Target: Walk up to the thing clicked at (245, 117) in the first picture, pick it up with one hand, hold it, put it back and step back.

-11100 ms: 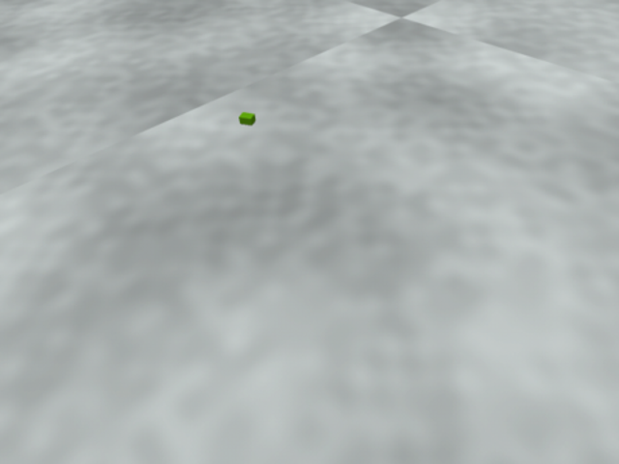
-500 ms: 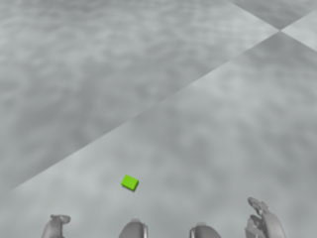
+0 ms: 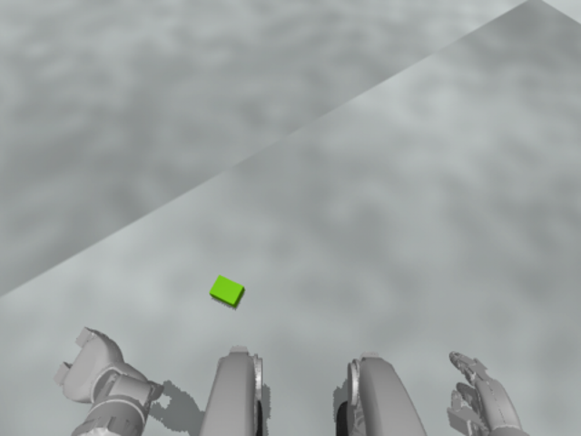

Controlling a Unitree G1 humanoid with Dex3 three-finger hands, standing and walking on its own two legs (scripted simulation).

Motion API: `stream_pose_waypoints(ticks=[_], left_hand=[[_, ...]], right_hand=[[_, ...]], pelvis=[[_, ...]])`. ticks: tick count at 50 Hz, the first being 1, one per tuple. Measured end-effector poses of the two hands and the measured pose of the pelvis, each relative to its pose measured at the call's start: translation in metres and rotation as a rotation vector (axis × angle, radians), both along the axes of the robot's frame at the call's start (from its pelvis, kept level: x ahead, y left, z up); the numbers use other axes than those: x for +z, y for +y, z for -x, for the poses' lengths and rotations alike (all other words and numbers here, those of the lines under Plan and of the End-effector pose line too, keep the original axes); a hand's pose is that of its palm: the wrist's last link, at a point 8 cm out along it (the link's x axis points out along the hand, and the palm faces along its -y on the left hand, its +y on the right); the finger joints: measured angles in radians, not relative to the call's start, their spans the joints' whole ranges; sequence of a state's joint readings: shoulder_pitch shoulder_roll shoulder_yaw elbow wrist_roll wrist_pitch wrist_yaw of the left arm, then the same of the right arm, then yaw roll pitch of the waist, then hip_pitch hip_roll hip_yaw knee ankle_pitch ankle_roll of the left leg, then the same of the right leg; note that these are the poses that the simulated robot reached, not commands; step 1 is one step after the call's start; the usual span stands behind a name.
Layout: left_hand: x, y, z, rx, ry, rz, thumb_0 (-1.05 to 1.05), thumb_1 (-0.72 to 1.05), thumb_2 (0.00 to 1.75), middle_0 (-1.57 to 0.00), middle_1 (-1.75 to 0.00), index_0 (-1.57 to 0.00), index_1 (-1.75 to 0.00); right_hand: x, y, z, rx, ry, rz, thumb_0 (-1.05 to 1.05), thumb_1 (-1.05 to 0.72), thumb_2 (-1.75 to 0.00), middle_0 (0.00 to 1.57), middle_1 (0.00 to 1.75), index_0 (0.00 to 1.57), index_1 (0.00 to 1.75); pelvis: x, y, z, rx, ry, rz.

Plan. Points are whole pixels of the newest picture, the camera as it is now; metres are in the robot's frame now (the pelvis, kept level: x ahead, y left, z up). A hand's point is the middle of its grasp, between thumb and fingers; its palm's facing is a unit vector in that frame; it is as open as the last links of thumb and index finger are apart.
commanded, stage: rise first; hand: left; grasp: from above
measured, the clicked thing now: (227, 291) +0.46 +0.21 -0.57
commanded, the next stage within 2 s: none
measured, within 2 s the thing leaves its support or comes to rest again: neither
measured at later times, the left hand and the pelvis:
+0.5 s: hand (173, 321) +0.33 +0.28 -0.35, palm faces -0.08 -0.40 -0.91, open 13.2 cm; pelvis -0.06 +0.00 -0.19, yaw -5 degrees
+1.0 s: hand (189, 306) +0.38 +0.27 -0.42, palm faces -0.10 -0.44 -0.89, open 13.7 cm; pelvis -0.05 +0.00 -0.25, yaw -7 degrees
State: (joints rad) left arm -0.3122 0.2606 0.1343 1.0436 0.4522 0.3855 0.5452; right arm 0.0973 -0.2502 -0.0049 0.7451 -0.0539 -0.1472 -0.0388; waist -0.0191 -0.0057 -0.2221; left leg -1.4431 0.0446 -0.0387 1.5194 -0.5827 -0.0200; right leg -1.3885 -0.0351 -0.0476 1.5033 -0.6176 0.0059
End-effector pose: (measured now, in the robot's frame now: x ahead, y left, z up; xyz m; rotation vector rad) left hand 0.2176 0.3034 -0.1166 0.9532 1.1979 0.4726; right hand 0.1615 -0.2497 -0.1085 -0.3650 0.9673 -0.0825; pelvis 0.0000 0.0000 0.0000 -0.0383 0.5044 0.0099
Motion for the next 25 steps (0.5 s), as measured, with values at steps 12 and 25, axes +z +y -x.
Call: stream_pose_waypoints(ticks=[12,25], left_hand=[[-0.095,-0.010,-0.075,0.050,-0.047,-0.185,0.00,-0.45,0.99,-0.15,-0.96,-0.14,-0.99],[-0.177,-0.017,-0.113,0.029,-0.079,-0.166,0.00,-0.38,0.94,-0.23,-0.87,-0.21,-0.90]], right_hand=[[-0.118,-0.022,0.077,0.023,0.190,-0.031,0.00,-0.89,-0.89,0.20,0.30,0.21,0.30],[-0.212,-0.007,0.164,-0.062,0.361,-0.159,0.00,-0.89,-0.89,0.20,0.30,0.20,0.30]], pelvis=[[-0.107,-0.005,0.038,-0.040,0.100,0.016],[-0.192,0.004,0.056,-0.065,0.108,0.029]])
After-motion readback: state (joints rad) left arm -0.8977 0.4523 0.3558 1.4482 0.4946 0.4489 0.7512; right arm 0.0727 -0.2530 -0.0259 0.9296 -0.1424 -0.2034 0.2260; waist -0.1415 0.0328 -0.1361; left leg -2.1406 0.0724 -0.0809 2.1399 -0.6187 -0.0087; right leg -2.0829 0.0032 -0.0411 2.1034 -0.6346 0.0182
